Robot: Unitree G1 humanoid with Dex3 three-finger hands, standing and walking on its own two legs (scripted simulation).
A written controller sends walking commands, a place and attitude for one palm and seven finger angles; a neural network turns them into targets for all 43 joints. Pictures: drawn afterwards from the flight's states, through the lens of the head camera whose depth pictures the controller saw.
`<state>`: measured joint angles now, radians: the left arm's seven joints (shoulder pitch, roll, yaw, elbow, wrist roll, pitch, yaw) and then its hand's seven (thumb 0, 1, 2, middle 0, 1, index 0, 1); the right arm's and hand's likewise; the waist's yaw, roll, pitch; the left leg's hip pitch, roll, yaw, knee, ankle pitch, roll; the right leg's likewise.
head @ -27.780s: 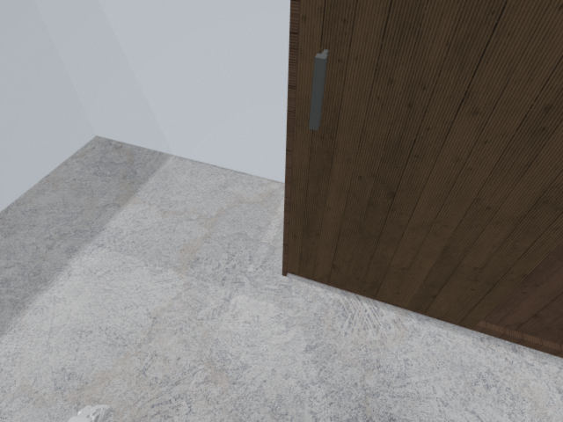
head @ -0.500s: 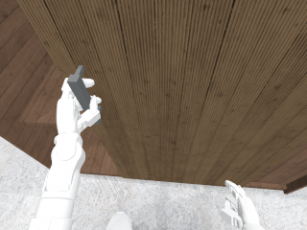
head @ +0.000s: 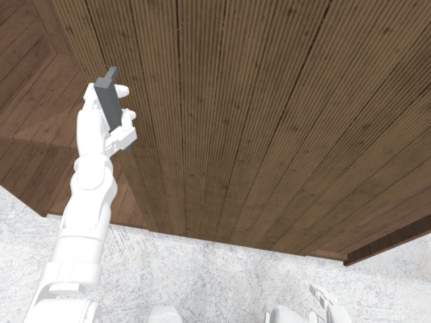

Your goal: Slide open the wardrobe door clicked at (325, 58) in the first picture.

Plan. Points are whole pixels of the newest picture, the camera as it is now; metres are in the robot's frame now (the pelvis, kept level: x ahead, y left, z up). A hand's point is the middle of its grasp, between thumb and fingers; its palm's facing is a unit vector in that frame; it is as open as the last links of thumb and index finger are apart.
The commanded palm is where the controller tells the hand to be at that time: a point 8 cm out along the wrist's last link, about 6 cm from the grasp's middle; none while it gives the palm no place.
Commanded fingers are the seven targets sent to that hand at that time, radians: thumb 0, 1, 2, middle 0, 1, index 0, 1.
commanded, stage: step sideways, sliding the door along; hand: left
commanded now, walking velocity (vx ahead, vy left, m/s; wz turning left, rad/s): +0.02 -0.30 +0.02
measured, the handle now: (119, 112) +0.43 +0.27 +0.09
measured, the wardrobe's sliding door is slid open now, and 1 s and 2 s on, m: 0.50 0.50 0.50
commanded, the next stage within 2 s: stop walking and hold the door there in 0.30 s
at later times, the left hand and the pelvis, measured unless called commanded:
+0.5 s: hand (130, 129) +0.39 +0.23 +0.09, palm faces +0.54 -0.81 -0.21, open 6.7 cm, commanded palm +0.34 +0.25 +0.07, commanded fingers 0.00 0.90 0.90 -0.45 -1.40 -0.45 -1.40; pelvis +0.05 -0.11 +0.00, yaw +2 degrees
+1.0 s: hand (128, 129) +0.39 +0.23 +0.09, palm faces +0.59 -0.77 -0.25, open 6.6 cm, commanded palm +0.34 +0.25 +0.07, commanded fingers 0.00 0.90 0.90 -0.45 -1.40 -0.45 -1.40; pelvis +0.03 -0.13 -0.01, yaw -1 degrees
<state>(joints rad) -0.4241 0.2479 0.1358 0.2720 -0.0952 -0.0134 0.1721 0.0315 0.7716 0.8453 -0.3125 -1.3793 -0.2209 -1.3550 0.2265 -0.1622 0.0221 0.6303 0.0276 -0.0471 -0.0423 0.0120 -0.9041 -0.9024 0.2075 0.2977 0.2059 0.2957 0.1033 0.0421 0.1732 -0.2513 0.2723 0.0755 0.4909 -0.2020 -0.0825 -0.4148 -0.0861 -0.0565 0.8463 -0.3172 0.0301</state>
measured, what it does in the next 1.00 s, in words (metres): steps to the right: right foot, then left foot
